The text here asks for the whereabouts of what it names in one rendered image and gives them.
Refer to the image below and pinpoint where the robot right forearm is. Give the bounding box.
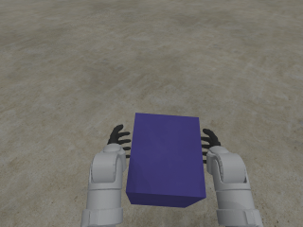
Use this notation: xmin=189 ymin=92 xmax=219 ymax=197
xmin=206 ymin=146 xmax=264 ymax=227

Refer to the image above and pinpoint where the carton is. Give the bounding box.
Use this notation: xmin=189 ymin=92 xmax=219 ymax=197
xmin=125 ymin=113 xmax=206 ymax=208

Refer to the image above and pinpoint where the robot left hand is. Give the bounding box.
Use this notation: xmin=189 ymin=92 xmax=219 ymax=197
xmin=107 ymin=124 xmax=131 ymax=159

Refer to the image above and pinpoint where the robot right hand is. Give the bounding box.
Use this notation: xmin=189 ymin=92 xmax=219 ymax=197
xmin=201 ymin=129 xmax=221 ymax=164

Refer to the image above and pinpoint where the robot left forearm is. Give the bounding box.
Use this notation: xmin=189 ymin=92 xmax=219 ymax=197
xmin=80 ymin=143 xmax=127 ymax=227

